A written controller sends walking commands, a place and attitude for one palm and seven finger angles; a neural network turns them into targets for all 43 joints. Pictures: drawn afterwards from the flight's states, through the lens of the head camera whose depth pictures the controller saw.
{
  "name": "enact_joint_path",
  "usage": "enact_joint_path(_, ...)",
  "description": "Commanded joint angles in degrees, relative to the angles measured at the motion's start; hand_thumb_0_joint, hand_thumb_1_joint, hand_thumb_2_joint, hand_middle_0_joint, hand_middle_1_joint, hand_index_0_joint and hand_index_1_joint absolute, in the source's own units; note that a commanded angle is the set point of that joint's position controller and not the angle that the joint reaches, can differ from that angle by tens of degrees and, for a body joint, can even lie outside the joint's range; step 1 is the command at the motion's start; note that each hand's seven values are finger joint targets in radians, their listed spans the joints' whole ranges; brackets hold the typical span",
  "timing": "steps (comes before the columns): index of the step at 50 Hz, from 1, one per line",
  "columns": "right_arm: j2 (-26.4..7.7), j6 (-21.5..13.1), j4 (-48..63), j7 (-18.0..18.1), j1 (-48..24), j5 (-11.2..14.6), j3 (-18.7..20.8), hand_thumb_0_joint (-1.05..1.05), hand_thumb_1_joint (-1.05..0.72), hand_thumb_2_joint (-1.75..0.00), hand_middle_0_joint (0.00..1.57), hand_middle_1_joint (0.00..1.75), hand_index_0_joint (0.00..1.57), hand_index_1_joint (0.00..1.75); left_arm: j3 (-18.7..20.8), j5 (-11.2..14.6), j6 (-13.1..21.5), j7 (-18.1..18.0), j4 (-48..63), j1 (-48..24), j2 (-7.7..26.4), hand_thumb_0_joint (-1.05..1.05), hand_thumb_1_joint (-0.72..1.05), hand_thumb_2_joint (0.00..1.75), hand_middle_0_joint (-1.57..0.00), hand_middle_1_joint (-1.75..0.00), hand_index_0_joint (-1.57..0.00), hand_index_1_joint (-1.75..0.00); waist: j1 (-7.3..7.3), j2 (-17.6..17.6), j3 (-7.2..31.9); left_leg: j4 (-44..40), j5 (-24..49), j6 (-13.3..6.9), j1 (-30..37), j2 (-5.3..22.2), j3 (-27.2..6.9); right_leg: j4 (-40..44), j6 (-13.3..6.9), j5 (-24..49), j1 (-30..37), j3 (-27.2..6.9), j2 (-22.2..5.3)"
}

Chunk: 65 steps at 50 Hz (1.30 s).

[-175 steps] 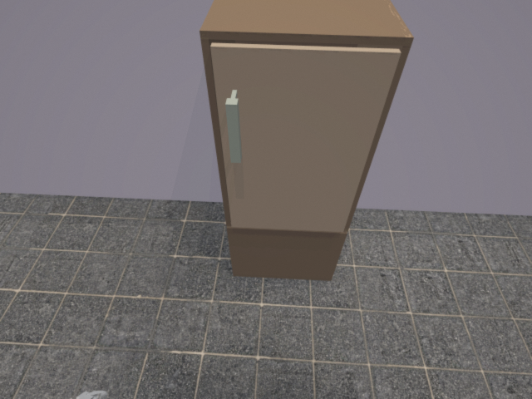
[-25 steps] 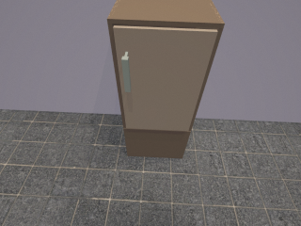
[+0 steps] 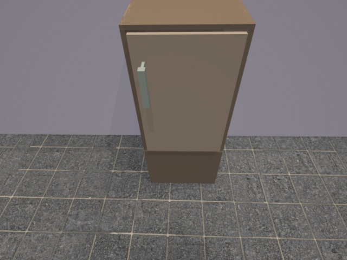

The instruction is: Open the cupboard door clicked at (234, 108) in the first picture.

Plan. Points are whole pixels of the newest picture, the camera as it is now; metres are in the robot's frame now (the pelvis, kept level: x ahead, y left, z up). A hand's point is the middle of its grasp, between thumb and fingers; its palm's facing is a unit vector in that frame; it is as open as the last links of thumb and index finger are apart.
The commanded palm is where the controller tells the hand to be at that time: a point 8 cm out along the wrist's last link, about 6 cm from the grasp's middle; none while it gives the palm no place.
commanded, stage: look again from close up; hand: left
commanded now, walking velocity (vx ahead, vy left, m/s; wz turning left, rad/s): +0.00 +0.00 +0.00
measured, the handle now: (144, 85) +0.66 +0.14 +0.03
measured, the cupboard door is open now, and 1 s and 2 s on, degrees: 0 0 0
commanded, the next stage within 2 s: shuffle to correct the standing spot in 0.04 s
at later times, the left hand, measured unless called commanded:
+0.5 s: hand out of the picture +0.01 +0.15 -0.18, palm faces +0.05 -0.98 -0.19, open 7.4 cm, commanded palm none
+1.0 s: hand (135, 230) +0.24 +0.13 -0.17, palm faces -0.03 -0.98 -0.21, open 7.4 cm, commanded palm none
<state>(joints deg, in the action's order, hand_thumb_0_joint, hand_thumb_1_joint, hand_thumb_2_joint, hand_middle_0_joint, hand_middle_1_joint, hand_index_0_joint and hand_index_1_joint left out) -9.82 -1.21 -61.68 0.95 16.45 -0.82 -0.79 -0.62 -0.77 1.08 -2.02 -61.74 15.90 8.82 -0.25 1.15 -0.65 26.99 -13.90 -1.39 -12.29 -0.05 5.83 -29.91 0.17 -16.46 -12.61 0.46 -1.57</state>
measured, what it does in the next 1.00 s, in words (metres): walks ahead: left foot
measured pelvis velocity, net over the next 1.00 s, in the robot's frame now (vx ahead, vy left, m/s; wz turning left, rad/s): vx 0.15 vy -0.06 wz -0.03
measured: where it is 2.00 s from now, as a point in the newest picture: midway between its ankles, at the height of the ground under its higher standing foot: outside the picture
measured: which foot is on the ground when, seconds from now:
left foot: down 0.00-0.46, up 0.48-0.64, down 0.66-1.00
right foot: down 0.00-0.66, up 0.68-1.00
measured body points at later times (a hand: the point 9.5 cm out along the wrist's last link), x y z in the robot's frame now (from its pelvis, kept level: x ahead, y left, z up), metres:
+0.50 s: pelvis +0.05 -0.02 -0.01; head +0.07 -0.03 +0.44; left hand +0.01 +0.20 -0.16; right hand +0.04 -0.24 -0.17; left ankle +0.01 +0.10 -0.73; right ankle +0.00 -0.12 -0.74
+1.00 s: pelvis +0.15 -0.06 +0.00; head +0.20 -0.06 +0.45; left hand +0.24 +0.18 -0.15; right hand +0.11 -0.27 -0.16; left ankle +0.11 +0.09 -0.74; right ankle +0.22 -0.19 -0.70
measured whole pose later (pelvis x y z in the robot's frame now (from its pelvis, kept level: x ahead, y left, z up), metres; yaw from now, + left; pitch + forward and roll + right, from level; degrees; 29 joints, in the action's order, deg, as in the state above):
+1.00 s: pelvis +0.15 -0.06 +0.00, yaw -2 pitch +1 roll +0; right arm -8.0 -2.1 -60.8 1.7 19.4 -2.2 0.9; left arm 3.4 -1.5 -0.7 0.3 -57.3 8.4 11.2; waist -1.7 0.1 -4.8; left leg 26.0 -17.8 2.5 -9.0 5.5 7.1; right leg -45.5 0.5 -14.6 -29.9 3.7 -4.1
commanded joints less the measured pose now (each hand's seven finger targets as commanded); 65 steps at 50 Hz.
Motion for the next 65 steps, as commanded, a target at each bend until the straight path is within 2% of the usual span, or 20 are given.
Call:
enact_joint_path(1, -4.77, -1.03, 1.40, 0.51, 2.28, -0.03, 1.26, 0.00, -0.90, -0.90, 0.20, 0.30, 0.20, 0.30, 1.27, -0.09, 0.69, -0.09, 1.34, 3.48, 6.28, 0.00, 0.90, 0.90, -0.20, -0.30, -0.20, -0.30, 0.26, -1.96, -1.94, -5.11, 5.15, -0.77, -0.45, 6.09, -6.35, 6.20, -2.38, 7.45, -1.37, -4.53, -4.02)
enact_joint_path(7, -4.26, -0.95, 0.50, 0.68, 1.90, 0.01, 1.37, 0.00, -0.90, -0.90, 0.20, 0.30, 0.20, 0.30, 1.38, -0.13, 0.55, -0.02, 0.86, 3.47, 6.10, 0.00, 0.90, 0.90, -0.20, -0.30, -0.20, -0.30, 0.40, -1.37, -2.33, -5.02, 5.70, -0.63, 0.11, 6.37, -5.93, 6.46, -2.46, 8.81, -1.16, -4.57, -4.05)
enact_joint_path(12, -5.03, -0.22, 0.51, 0.32, 2.56, -0.61, 2.14, 0.00, -0.90, -0.90, 0.20, 0.30, 0.20, 0.30, 1.87, -0.67, -0.14, 0.87, 0.64, 4.26, 5.46, 0.00, 0.90, 0.90, -0.20, -0.30, -0.20, -0.30, 0.09, 1.19, -6.10, -7.64, -14.98, -1.87, -2.82, 7.64, -8.22, 4.88, -3.54, -10.32, -5.70, -3.46, -1.85)
enact_joint_path(17, -6.03, -0.47, 1.56, 0.28, 3.17, -0.67, 3.18, 0.00, -0.90, -0.90, 0.20, 0.30, 0.20, 0.30, 2.35, -1.02, 0.32, 1.64, 0.83, 6.21, 4.14, 0.00, 0.90, 0.90, -0.20, -0.30, -0.20, -0.30, 0.45, 1.87, -7.12, -8.52, -18.21, -3.85, -4.44, 10.19, -11.01, 0.94, -3.91, -9.21, -6.65, -1.41, -0.55)
enact_joint_path(20, -4.69, -1.13, 2.12, 0.38, 2.76, -0.53, 3.05, 0.00, -0.90, -0.90, 0.20, 0.30, 0.20, 0.30, 2.68, -0.93, 1.12, 1.60, 0.07, 8.59, 4.32, 0.00, 0.90, 0.90, -0.20, -0.30, -0.20, -0.30, 1.04, -2.77, -5.30, -1.25, -7.95, -3.24, -4.99, 7.94, -7.10, 3.19, -5.01, -4.00, -3.11, -5.23, -2.25)
enact_joint_path(23, -1.60, -1.88, 3.37, 0.28, 0.55, -0.49, 2.26, 0.00, -0.90, -0.90, 0.20, 0.30, 0.20, 0.30, 3.92, -0.72, 1.97, 0.83, -2.20, 14.46, 7.58, 0.00, 0.90, 0.90, -0.20, -0.30, -0.20, -0.30, 2.57, -13.89, -2.32, 16.11, -7.55, -0.42, -15.64, 1.58, 1.58, 8.55, -9.65, 15.00, 9.73, -17.14, -11.01)
enact_joint_path(26, -0.82, -2.28, 5.96, -0.04, -6.74, -0.21, 2.39, 0.00, -0.90, -0.90, 0.20, 0.30, 0.20, 0.30, 4.16, -1.50, 2.42, -0.14, -3.49, 18.56, 6.88, 0.00, 0.90, 0.90, -0.20, -0.30, -0.20, -0.30, 4.79, -8.63, -4.38, 28.10, -19.92, -0.68, -27.24, 2.84, -1.61, 8.37, -16.10, 34.35, 16.35, -20.19, -16.32)
enact_joint_path(31, 0.05, -2.19, 1.77, -0.06, 5.01, -0.27, 2.44, 0.00, -0.90, -0.90, 0.20, 0.30, 0.20, 0.30, 3.69, -0.65, 1.71, 0.23, -1.27, 8.50, 5.92, 0.00, 0.90, 0.90, -0.20, -0.30, -0.20, -0.30, -3.68, -6.65, -0.84, 2.77, 0.69, -0.89, 3.95, 0.55, 2.35, 0.49, -8.18, 20.83, -3.17, -4.50, -6.19)
enact_joint_path(32, -4.41, -2.49, -0.42, 0.60, 11.80, -0.78, 3.45, 0.00, -0.90, -0.90, 0.20, 0.30, 0.20, 0.30, 3.47, -0.40, 1.44, 0.58, -0.89, 8.88, 4.14, 0.00, 0.90, 0.90, -0.20, -0.30, -0.20, -0.30, -5.92, 1.83, 1.72, -1.66, 4.36, -3.67, 15.40, 8.35, -8.20, -12.36, -5.44, 13.64, -11.81, -1.64, -2.43)
enact_joint_path(33, -11.03, -2.56, -1.31, 1.18, 18.21, -1.34, 4.71, 0.00, -0.90, -0.90, 0.20, 0.30, 0.20, 0.30, 3.07, -0.12, 1.38, 0.97, 0.89, 9.27, 1.72, 0.00, 0.90, 0.90, -0.20, -0.30, -0.20, -0.30, -6.76, 17.60, 5.33, -9.31, 13.03, -10.72, 19.96, 26.17, -30.56, -30.02, -2.10, -14.10, -21.63, 4.31, 3.09)
enact_joint_path(34, -11.92, -1.58, -0.16, 1.12, 16.54, -0.88, 4.69, 0.00, -0.90, -0.90, 0.20, 0.30, 0.20, 0.30, 3.78, -0.95, 1.14, 1.04, 2.44, 7.46, 4.55, 0.00, 0.90, 0.90, -0.20, -0.30, -0.20, -0.30, -6.10, 9.43, 3.74, -11.50, 6.97, -15.52, 14.51, 30.29, -34.22, -37.79, -3.37, -17.76, -23.23, 0.14, 1.23)
enact_joint_path(36, -7.79, -1.88, 1.15, 1.55, 10.40, -1.09, 3.90, 0.00, -0.90, -0.90, 0.20, 0.30, 0.20, 0.30, 3.76, -1.60, 0.70, 1.46, 2.93, 1.76, 3.26, 0.00, 0.90, 0.90, -0.20, -0.30, -0.20, -0.30, -3.74, 4.85, -6.84, -12.19, 11.11, -13.59, 4.65, 26.30, -27.45, -43.70, -2.29, -9.40, -28.52, -1.77, -2.80)
enact_joint_path(41, -6.32, -3.46, 2.10, 1.97, 7.28, -0.94, 3.10, 0.00, -0.90, -0.90, 0.20, 0.30, 0.20, 0.30, 3.40, -1.30, -1.12, 2.66, 1.97, 4.65, 0.39, 0.00, 0.90, 0.90, -0.20, -0.30, -0.20, -0.30, 0.20, 5.70, -2.04, -8.76, 35.82, -7.90, 4.44, 17.68, -6.24, -36.39, 0.09, -0.56, -22.83, 1.57, -2.80)
enact_joint_path(48, -8.76, -1.36, 3.21, 1.45, 4.84, -1.56, 4.34, 0.00, -0.90, -0.90, 0.20, 0.30, 0.20, 0.30, 3.56, -0.67, -1.18, 2.76, 6.49, -4.07, 1.51, 0.00, 0.90, 0.90, -0.20, -0.30, -0.20, -0.30, -0.85, 10.43, -1.41, -5.40, 28.86, -5.53, 1.31, 16.13, -3.35, -11.76, 0.17, 1.98, -11.29, 5.27, -1.24)
enact_joint_path(50, -8.12, -0.68, 3.10, 1.02, 4.15, -1.17, 4.20, 0.00, -0.90, -0.90, 0.20, 0.30, 0.20, 0.30, 3.77, -0.48, -0.13, 2.07, 5.42, -0.18, 3.00, 0.00, 0.90, 0.90, -0.20, -0.30, -0.20, -0.30, 1.48, 7.89, 0.92, -0.27, 21.76, -2.83, -1.53, 13.45, -3.53, -0.73, 0.43, 9.83, -0.01, 5.70, -0.59)
enact_joint_path(51, -6.72, -0.69, 2.70, 0.56, 5.16, -0.78, 3.98, 0.00, -0.90, -0.90, 0.20, 0.30, 0.20, 0.30, 4.30, -0.61, 0.79, 1.66, 4.15, 3.73, 6.34, 0.00, 0.90, 0.90, -0.20, -0.30, -0.20, -0.30, 3.16, 2.06, 3.54, 4.48, 13.03, -0.44, -3.36, 10.16, -2.34, 3.36, 0.88, 16.41, 7.31, 3.52, -2.72)
enact_joint_path(53, -2.68, 0.20, 3.99, 0.70, 9.53, 0.47, 3.70, 0.00, -0.90, -0.90, 0.20, 0.30, 0.20, 0.30, 5.65, -0.53, 1.14, 0.80, 4.75, 6.19, 15.65, 0.00, 0.90, 0.90, -0.20, -0.30, -0.20, -0.30, 2.56, -15.85, 9.84, 22.57, -23.59, 2.29, -9.93, 1.92, -2.59, 5.02, -7.41, 45.82, 11.76, -14.66, -23.07)
enact_joint_path(55, -1.66, 1.97, 4.05, 1.27, 7.98, 0.38, 3.98, 0.00, -0.90, -0.90, 0.20, 0.30, 0.20, 0.30, 5.37, -0.66, 0.67, 0.13, 6.31, 0.89, 13.50, 0.00, 0.90, 0.90, -0.20, -0.30, -0.20, -0.30, 1.68, -20.72, 7.30, 32.40, -24.38, 2.40, -11.94, 2.27, -5.75, 6.87, -11.22, 43.63, 5.71, -16.47, -22.59)
enact_joint_path(58, -3.60, 2.64, 3.38, 0.38, 4.80, 0.12, 4.28, 0.00, -0.90, -0.90, 0.20, 0.30, 0.20, 0.30, 5.51, -0.69, -0.19, -0.55, 8.38, -3.35, 11.91, 0.00, 0.90, 0.90, -0.20, -0.30, -0.20, -0.30, 1.40, -11.60, 5.43, 39.99, -15.87, 3.78, -15.27, 2.20, -6.02, 6.35, -10.69, 40.61, 3.41, -9.51, -19.36)
enact_joint_path(65, -2.91, 3.85, 6.31, -0.70, 1.06, -0.37, 4.58, 0.00, -0.90, -0.90, 0.20, 0.30, 0.20, 0.30, 6.37, -1.29, -1.09, -0.86, 9.96, -4.70, 12.69, 0.00, 0.90, 0.90, -0.20, -0.30, -0.20, -0.30, 1.49, -9.94, 4.77, 30.18, -11.43, 4.42, -12.54, 1.59, -4.58, 10.88, -11.09, 17.56, -2.27, -8.20, -18.78)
